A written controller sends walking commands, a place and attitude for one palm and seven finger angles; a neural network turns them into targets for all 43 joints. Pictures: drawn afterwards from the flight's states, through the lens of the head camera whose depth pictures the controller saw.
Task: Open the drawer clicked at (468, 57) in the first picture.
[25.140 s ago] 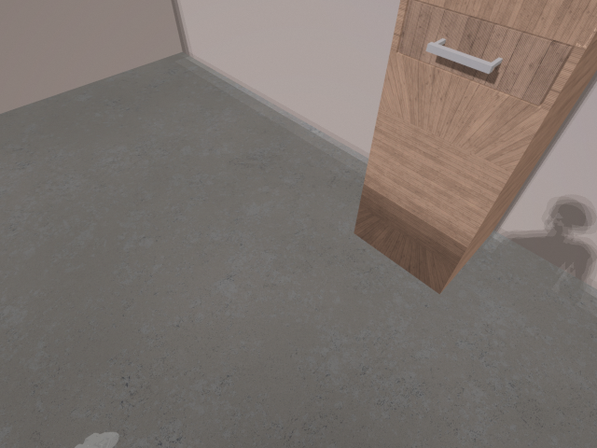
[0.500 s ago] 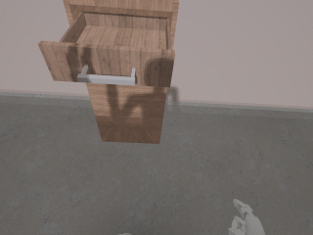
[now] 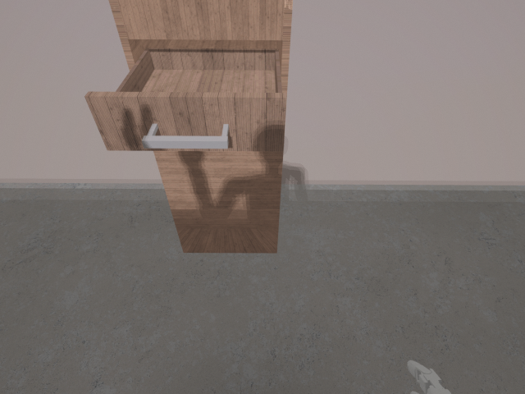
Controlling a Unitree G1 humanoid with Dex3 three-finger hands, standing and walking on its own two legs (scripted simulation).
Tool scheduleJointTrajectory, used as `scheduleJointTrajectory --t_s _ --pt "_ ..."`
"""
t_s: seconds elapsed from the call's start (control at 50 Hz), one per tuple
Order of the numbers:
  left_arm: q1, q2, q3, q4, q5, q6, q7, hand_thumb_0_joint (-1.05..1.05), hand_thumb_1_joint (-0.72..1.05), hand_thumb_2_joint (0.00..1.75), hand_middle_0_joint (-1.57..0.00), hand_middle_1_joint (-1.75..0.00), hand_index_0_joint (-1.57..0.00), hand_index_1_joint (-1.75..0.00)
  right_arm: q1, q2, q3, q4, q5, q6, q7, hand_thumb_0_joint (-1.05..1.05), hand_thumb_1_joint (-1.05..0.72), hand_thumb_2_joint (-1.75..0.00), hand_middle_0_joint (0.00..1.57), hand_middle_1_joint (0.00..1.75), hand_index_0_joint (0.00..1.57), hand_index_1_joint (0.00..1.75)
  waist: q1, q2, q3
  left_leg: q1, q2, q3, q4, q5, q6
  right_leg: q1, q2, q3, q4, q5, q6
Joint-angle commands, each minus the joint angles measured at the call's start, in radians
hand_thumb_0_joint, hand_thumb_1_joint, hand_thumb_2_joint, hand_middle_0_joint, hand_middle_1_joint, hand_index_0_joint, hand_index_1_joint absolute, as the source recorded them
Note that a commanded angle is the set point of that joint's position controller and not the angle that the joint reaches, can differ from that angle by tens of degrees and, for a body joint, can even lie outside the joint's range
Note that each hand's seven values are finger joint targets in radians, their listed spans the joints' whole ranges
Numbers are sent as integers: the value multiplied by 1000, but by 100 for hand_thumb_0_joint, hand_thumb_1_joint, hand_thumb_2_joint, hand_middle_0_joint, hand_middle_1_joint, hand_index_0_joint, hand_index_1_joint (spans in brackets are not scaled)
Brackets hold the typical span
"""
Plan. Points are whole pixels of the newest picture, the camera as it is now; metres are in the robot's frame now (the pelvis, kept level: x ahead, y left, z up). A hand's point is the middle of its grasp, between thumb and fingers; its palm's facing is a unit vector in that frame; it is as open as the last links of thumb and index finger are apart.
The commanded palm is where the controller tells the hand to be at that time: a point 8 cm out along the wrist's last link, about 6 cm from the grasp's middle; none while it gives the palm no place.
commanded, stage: stop stepping back and stand still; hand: left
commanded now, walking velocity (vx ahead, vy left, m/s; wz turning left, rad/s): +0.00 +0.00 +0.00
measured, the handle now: (187, 135) +0.56 +0.17 +0.12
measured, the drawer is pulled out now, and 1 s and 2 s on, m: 0.30 0.30 0.30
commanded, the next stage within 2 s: let the arm hang, fingers relaxed in 0.10 s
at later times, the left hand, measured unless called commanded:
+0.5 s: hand out of the picture +0.04 +0.17 -0.16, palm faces +0.00 -0.98 -0.21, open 7.2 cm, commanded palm none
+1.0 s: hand out of the picture -0.05 +0.18 -0.16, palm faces +0.04 -0.97 -0.23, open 7.4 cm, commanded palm none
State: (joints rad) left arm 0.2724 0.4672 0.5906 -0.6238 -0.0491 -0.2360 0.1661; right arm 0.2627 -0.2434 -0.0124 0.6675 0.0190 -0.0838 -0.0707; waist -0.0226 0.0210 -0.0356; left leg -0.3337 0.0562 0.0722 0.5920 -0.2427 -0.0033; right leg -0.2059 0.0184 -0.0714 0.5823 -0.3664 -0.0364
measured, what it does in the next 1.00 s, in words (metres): stands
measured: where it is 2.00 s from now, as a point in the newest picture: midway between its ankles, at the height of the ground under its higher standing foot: outside the picture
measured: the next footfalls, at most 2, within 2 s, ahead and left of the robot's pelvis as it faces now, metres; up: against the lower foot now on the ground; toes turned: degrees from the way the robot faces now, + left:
none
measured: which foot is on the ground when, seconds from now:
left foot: down 0.00-1.00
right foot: down 0.00-1.00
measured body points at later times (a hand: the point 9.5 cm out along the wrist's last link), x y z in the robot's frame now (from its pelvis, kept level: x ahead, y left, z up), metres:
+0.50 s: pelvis -0.02 +0.00 -0.01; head +0.00 -0.01 +0.44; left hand +0.04 +0.22 -0.15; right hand +0.08 -0.26 -0.14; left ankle +0.04 +0.12 -0.73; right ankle -0.03 -0.10 -0.73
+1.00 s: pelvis -0.03 +0.00 +0.01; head -0.02 -0.01 +0.46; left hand -0.05 +0.23 -0.14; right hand -0.04 -0.19 -0.16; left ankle +0.04 +0.12 -0.73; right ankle -0.03 -0.10 -0.73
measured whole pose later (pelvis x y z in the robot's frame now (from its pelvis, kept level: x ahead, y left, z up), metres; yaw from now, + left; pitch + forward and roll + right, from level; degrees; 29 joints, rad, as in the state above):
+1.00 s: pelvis -0.03 +0.00 +0.01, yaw +1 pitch -3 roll +0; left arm 0.32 0.14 0.00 1.15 0.01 0.00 0.04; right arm 0.29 -0.12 -0.01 1.13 -0.02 0.03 -0.03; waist -0.02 0.05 0.05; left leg -0.25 0.02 0.03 0.43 -0.14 0.00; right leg -0.14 0.02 -0.05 0.44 -0.26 -0.03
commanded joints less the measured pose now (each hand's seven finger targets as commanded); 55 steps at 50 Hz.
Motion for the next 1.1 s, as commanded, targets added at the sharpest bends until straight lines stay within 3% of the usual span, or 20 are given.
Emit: scheduleJointTrajectory --t_s 0.0,0.04,0.08,0.16,0.18,0.2,0.22,0.26,0.3,0.34,0.36,0.38,0.42,0.46,0.48,0.5,0.52,0.74,0.92,1.08 --pt "-9 244 120 -349 -1 -71 8 0 90 90 -20 -30 -20 -30 -139 -83 -22 -202 -7 -89 9 0 -90 -90 20 30 20 30 17 105 -67 19 108 -157 -208 6 67 19 -34 55 -94 167 23" --pt "42 280 163 -386 -8 -78 16 0 90 90 -20 -30 -20 -30 -121 -83 -28 -196 -4 -94 13 0 -90 -90 20 30 20 30 13 61 -125 61 67 -95 -118 179 42 59 -71 113 -129 327 7" --pt "69 258 164 -352 -15 -80 19 0 90 90 -20 -30 -20 -30 -111 -69 -26 -188 -1 -92 20 0 -90 -90 20 30 20 30 4 51 -157 103 52 -59 -71 271 22 71 -102 140 -139 450 -4" --pt "64 261 178 -226 -22 -64 17 0 90 90 -20 -30 -20 -30 -105 -65 -22 -177 7 -71 20 0 -90 -90 20 30 20 30 -5 37 -145 155 60 -47 -65 362 13 54 -92 125 -155 545 11" --pt "192 -73 -466 613 37 103 -125 0 90 90 -20 -30 -20 -30 -180 -283 -80 -15 51 -146 62 0 -90 -90 20 30 20 30 -50 50 -74 83 81 -51 75 502 29 -67 -164 22 75 645 15" --pt "207 -108 -465 681 60 206 -156 0 90 90 -20 -30 -20 -30 -120 -227 -88 52 9 -95 76 0 -90 -90 20 30 20 30 -12 91 -132 135 96 -72 23 555 28 -123 -113 76 81 472 22" --pt "170 -135 -487 706 73 240 -165 0 90 90 -20 -30 -20 -30 -105 -215 -73 69 -7 -54 71 0 -90 -90 20 30 20 30 -5 87 -111 52 142 -124 -42 451 67 -135 -78 40 123 212 33" --pt "85 -128 -497 784 83 246 -170 0 90 90 -20 -30 -20 -30 -127 -203 -47 63 -28 2 67 0 -90 -90 20 30 20 30 18 -36 -50 -29 197 -248 -132 391 138 -138 -44 60 170 -38 40" --pt "60 -103 -496 922 83 244 -173 0 90 90 -20 -30 -20 -30 -170 -187 -28 65 -40 27 66 0 -90 -90 20 30 20 30 52 -149 -33 -107 155 -211 -119 286 117 -16 -69 76 38 88 30" --pt "22 -35 -493 1071 95 236 -168 0 90 90 -20 -30 -20 -30 -164 -126 -22 66 -39 52 64 0 -90 -90 20 30 20 30 29 -384 -20 -63 -8 -75 27 97 29 -19 -208 222 -167 346 -28" --pt "6 -49 -505 1154 88 237 -163 0 90 90 -20 -30 -20 -30 -166 -108 -21 89 -48 70 62 0 -90 -90 20 30 20 30 28 -406 24 -58 -45 -55 93 -109 11 -48 -255 261 -198 437 -75" --pt "-15 -49 -519 1223 84 240 -157 0 90 90 -20 -30 -20 -30 -159 -107 -26 103 -52 87 61 0 -90 -90 20 30 20 30 23 -327 47 -50 -51 -54 132 -201 6 -59 -270 269 -207 458 -105" --pt "-63 -57 -531 1330 77 239 -147 0 90 90 -20 -30 -20 -30 -102 -91 -25 150 -49 99 55 0 -90 -90 20 30 20 30 -9 -147 44 15 -37 -56 67 -111 0 -28 -242 238 -170 518 -118" --pt "-60 -86 -540 1426 65 233 -140 0 90 90 -20 -30 -20 -30 -52 -73 -11 209 -44 96 49 0 -90 -90 20 30 20 30 -19 33 9 154 13 -94 -101 210 8 -35 -166 179 -139 401 -50" --pt "-19 -117 -549 1480 59 235 -140 0 90 90 -20 -30 -20 -30 -52 -79 -5 238 -44 93 46 0 -90 -90 20 30 20 30 0 107 9 156 46 -133 -135 229 22 -30 -126 147 -164 264 -18" --pt "23 -153 -539 1527 60 242 -137 0 90 90 -20 -30 -20 -30 -55 -73 -11 258 -47 96 43 0 -90 -90 20 30 20 30 13 201 35 114 63 -159 -170 135 36 -11 -105 138 -199 132 -13" --pt "36 -144 -546 1573 57 246 -141 0 90 90 -20 -30 -20 -30 -61 -68 -7 276 -42 100 42 0 -90 -90 20 30 20 30 17 227 74 78 60 -171 -203 52 38 -4 -98 130 -219 82 -14" --pt "136 -200 -570 1766 55 233 -136 0 90 90 -20 -30 -20 -30 87 -29 -15 406 -30 103 29 0 -90 -90 20 30 20 30 9 -8 81 148 56 -150 -253 -14 33 -14 -98 104 -290 43 -15" --pt "133 -226 -568 1767 58 238 -125 0 90 90 -20 -30 -20 -30 119 24 -13 442 -39 108 35 0 -90 -90 20 30 20 30 6 -37 172 101 38 -128 -252 -28 27 -78 -104 118 -286 -24 -12" --pt "85 -226 -558 1734 59 232 -123 0 90 90 -20 -30 -20 -30 115 43 -12 446 -43 99 38 0 -90 -90 20 30 20 30 9 -23 174 90 35 -118 -241 32 23 -59 -112 118 -275 35 -13"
